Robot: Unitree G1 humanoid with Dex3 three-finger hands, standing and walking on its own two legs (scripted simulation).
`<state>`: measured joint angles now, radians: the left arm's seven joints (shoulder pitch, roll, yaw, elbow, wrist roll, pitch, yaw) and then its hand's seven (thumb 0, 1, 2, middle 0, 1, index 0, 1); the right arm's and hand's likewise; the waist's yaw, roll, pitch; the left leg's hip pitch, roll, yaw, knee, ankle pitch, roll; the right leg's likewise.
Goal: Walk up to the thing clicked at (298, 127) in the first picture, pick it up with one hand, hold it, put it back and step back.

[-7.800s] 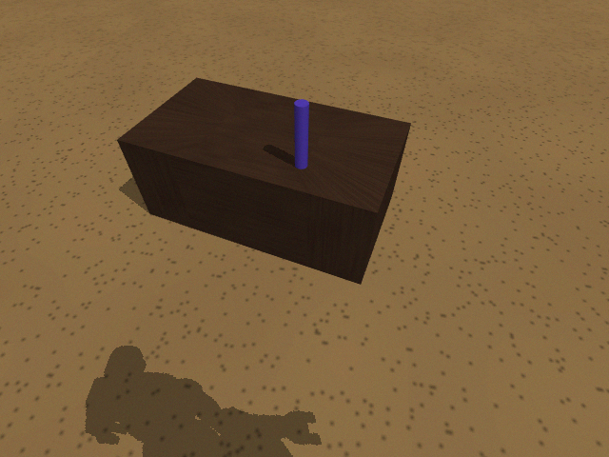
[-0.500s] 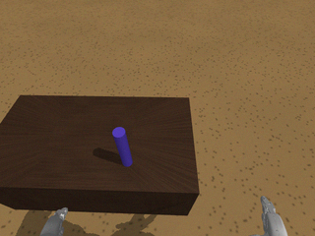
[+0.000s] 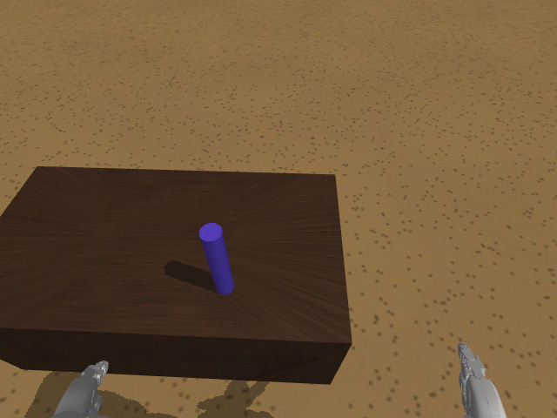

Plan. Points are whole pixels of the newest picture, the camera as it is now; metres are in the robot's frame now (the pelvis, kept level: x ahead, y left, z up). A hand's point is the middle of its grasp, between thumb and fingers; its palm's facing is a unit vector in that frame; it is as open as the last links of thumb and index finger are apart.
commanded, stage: go down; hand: left
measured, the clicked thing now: (218, 262) +0.48 +0.15 -0.20
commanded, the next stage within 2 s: approach in 1.70 s
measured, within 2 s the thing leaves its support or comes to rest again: neither
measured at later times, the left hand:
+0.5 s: hand (97, 299) +0.30 +0.30 -0.01, palm faces +0.09 -0.98 -0.17, open 17.4 cm
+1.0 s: hand (87, 256) +0.36 +0.32 +0.02, palm faces +0.10 -0.99 -0.10, open 17.4 cm
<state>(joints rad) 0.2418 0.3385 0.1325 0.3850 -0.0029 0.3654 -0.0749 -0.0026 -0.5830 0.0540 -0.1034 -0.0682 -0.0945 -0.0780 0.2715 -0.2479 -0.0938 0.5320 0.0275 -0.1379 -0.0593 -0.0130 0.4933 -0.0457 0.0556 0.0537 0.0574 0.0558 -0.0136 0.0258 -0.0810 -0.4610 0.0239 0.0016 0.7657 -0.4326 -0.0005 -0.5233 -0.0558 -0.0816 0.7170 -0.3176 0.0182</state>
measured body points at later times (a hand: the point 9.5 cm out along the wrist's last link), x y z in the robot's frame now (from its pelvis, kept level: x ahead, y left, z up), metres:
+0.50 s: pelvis -0.01 +0.00 +0.00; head +0.02 +0.01 +0.45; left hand +0.29 +0.35 +0.00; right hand +0.13 -0.26 -0.05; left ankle -0.03 +0.12 -0.71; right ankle +0.02 -0.13 -0.71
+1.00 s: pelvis -0.01 +0.00 -0.01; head +0.06 +0.02 +0.44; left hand +0.35 +0.37 +0.03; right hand +0.15 -0.26 -0.06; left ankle -0.03 +0.12 -0.71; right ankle +0.02 -0.13 -0.71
